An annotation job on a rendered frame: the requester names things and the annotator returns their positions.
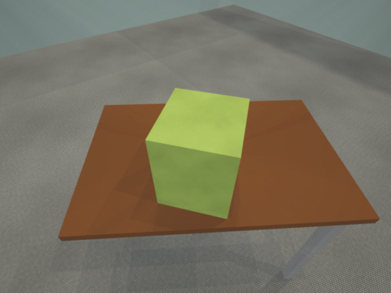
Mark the table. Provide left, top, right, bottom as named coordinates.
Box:
left=58, top=100, right=380, bottom=280

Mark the carton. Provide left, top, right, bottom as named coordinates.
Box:
left=145, top=88, right=250, bottom=219

